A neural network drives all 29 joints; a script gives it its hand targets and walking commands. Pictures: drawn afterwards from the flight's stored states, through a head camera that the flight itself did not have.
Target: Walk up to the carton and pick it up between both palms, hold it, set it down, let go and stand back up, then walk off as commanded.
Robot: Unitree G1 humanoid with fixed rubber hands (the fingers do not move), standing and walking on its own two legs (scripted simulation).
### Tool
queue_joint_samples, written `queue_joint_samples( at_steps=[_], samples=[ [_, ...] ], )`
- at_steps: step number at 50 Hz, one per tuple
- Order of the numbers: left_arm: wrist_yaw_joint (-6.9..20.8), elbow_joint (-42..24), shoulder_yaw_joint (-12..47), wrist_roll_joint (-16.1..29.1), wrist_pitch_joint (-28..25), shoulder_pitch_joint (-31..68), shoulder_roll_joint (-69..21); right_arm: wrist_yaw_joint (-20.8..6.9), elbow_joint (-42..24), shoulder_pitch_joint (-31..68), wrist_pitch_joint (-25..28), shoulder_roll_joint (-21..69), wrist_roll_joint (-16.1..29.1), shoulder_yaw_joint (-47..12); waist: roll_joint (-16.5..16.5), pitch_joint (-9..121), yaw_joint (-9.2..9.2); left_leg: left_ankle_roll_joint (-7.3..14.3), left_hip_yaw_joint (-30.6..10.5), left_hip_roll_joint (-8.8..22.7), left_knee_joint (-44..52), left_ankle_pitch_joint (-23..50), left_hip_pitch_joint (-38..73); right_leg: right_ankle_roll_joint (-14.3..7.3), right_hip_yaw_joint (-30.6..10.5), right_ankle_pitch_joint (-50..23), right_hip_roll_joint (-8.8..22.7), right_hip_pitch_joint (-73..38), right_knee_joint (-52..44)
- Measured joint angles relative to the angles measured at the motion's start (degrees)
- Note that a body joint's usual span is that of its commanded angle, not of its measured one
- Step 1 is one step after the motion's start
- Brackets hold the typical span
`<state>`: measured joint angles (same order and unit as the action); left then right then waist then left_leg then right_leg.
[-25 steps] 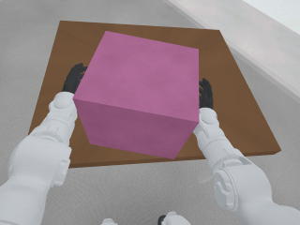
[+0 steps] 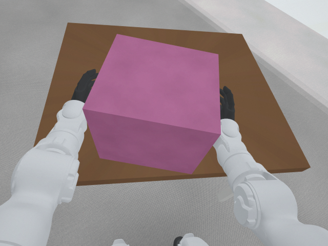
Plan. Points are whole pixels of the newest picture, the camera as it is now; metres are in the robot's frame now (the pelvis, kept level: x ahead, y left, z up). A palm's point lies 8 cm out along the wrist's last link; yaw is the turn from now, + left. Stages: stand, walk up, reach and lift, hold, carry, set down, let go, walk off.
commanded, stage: reach and lift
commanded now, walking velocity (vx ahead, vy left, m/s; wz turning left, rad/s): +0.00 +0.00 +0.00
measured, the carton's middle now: (156, 108) +0.46 -0.02 +0.02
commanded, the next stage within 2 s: none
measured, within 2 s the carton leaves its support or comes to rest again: leaves its support in 0.98 s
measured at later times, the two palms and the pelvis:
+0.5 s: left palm (80, 104) +0.46 +0.17 +0.05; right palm (223, 119) +0.40 -0.19 +0.05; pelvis +0.02 -0.01 +0.02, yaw +1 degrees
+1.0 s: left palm (77, 106) +0.44 +0.17 +0.06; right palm (223, 121) +0.40 -0.18 +0.05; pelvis +0.02 -0.02 +0.04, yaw +1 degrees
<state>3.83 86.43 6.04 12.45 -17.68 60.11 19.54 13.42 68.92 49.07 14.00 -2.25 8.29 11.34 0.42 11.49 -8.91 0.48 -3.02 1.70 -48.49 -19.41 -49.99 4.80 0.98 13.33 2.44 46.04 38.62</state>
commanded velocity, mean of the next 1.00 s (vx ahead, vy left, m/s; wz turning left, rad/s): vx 0.00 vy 0.00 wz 0.00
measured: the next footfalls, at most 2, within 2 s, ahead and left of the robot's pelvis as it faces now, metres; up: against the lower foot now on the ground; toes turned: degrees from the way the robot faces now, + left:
none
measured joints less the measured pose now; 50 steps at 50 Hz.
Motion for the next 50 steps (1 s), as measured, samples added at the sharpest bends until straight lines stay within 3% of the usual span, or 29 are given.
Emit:
queue_joint_samples(
  at_steps=[6, 13, 18, 38, 50],
  samples=[
    [1.8, 1.6, -4.4, -4.3, -1.9, 0.6, -0.9, -1.2, -0.3, 0.0, 1.5, 0.3, -5.4, 4.7, -0.3, -2.2, 1.07, 0.1, 0.5, -0.2, 2.0, 0.8, 2.5, 0.1, -0.4, -0.7, 0.2, -2.1, -1.6],
    [1.8, 7.8, -11.1, -10.4, -7.8, 1.4, -1.4, -2.8, -2.0, -2.0, 4.7, 3.0, -16.4, 14.2, -0.4, -4.0, 1.44, 0.1, 0.4, -0.5, 5.9, 2.4, 6.2, 0.1, 0.0, -2.1, 0.6, -6.0, -5.5],
    [1.8, 10.0, -13.0, -12.3, -10.5, 0.6, -1.6, -3.2, -2.1, -3.8, 7.1, 4.2, -19.8, 17.1, -0.4, -4.8, 1.44, -0.1, 0.1, -0.4, 7.9, 2.6, 9.0, -0.1, 0.5, -2.6, 0.5, -9.2, -8.0],
    [0.7, 6.2, -12.2, -15.3, -12.9, -4.1, -2.4, -1.4, 1.3, -7.6, 16.5, 4.2, -18.8, 14.1, -0.4, -5.3, 4.01, -1.0, 0.6, 1.0, 14.5, 4.7, 14.1, -0.9, 0.7, -5.7, -0.6, -14.9, -16.3],
    [0.6, 3.5, -11.8, -14.2, -14.8, -5.9, -2.9, -0.8, 0.6, -8.4, 19.5, 3.9, -19.7, 13.2, -0.1, -5.2, 5.16, -1.1, 1.1, 0.6, 18.8, 7.6, 14.9, -1.1, 0.6, -7.9, -0.1, -15.1, -19.2]
  ],
)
